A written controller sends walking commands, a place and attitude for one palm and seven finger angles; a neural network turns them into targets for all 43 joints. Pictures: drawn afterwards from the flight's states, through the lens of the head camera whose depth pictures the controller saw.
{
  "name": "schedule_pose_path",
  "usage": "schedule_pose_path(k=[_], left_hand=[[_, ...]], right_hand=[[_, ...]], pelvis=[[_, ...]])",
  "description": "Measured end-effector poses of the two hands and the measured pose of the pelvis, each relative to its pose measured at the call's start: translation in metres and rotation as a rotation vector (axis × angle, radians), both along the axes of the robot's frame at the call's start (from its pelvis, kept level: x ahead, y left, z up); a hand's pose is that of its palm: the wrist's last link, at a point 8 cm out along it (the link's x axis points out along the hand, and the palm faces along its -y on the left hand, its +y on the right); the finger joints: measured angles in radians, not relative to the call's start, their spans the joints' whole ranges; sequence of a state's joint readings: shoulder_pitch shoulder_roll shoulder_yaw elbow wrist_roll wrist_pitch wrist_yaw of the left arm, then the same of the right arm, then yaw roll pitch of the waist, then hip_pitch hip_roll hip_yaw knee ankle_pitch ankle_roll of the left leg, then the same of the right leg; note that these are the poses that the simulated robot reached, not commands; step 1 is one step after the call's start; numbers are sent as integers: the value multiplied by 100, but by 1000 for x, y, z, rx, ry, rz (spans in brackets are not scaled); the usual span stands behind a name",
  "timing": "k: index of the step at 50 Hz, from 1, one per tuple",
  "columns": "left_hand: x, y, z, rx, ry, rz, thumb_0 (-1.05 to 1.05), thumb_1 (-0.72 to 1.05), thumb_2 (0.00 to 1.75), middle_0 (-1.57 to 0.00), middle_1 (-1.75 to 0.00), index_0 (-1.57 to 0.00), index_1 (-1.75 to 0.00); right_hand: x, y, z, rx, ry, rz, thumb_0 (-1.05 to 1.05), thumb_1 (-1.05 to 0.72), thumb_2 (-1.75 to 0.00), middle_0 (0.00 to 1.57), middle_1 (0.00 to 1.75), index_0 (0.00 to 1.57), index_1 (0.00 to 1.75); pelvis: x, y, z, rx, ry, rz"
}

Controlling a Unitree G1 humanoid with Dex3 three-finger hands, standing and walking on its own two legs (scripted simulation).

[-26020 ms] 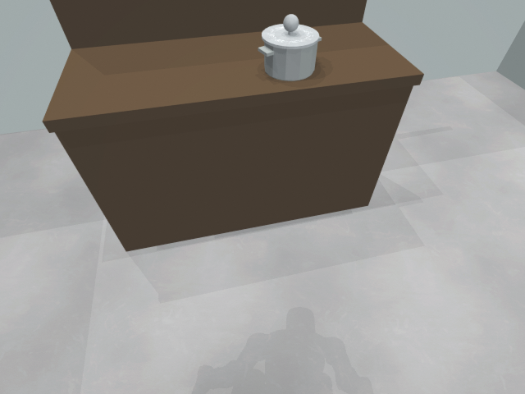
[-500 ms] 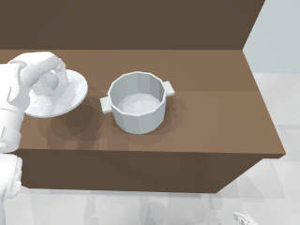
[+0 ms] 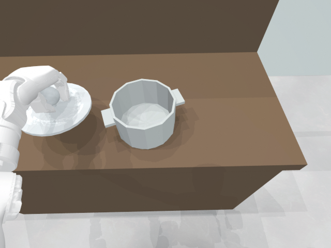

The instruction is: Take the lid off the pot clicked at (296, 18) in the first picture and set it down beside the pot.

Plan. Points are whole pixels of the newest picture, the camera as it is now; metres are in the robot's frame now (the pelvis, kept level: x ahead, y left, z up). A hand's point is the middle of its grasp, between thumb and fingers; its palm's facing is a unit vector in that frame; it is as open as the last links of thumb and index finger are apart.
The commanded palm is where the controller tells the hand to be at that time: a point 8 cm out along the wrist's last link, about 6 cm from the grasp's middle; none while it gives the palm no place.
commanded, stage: lower the lid onto the table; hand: left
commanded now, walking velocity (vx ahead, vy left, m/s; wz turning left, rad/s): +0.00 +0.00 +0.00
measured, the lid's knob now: (48, 96) +0.46 +0.29 +0.10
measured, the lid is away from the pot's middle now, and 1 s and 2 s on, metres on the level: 0.23 0.24 0.24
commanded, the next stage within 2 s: open the fingers wide in 1.12 s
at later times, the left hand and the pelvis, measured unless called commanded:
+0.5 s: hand (47, 115) +0.42 +0.29 +0.07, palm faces -0.47 -0.06 -0.88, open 6.6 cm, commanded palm +0.44 +0.29 +0.14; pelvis -0.01 +0.00 +0.00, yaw +0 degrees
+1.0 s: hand (53, 118) +0.44 +0.30 +0.04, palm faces -0.52 -0.07 -0.85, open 6.6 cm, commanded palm +0.46 +0.31 +0.10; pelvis +0.00 +0.00 -0.01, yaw -2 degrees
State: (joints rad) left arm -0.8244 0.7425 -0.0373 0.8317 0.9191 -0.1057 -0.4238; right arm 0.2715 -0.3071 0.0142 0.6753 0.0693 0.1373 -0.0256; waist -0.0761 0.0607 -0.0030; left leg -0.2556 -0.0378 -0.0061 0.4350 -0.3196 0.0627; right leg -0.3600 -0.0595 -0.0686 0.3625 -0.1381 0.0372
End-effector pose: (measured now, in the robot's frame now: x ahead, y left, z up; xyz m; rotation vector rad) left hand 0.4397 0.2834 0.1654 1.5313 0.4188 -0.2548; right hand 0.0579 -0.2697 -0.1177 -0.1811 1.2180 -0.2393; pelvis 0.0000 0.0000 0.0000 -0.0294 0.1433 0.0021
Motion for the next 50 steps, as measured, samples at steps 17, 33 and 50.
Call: schedule_pose_path(k=[17,33,50], left_hand=[[-18,10,-23,-38,39,-3,0,34,58,-77,-96,-77,-96],[-3,7,-45,-30,75,-12,0,34,58,-77,-96,-77,-96],[7,15,-72,-43,119,-5,0,35,58,-76,-96,-77,-96]], right_hand=[[13,4,1,-10,-25,29,1,-91,-90,20,30,20,30],[-19,-2,0,-50,38,-26,1,-91,-90,20,30,21,30],[-53,-5,0,-73,144,-90,1,-91,-90,20,30,21,30]], pelvis=[[-4,1,-1,-1,1,3],[-6,2,-4,-1,31,-13],[-1,4,-7,-7,74,-25]])
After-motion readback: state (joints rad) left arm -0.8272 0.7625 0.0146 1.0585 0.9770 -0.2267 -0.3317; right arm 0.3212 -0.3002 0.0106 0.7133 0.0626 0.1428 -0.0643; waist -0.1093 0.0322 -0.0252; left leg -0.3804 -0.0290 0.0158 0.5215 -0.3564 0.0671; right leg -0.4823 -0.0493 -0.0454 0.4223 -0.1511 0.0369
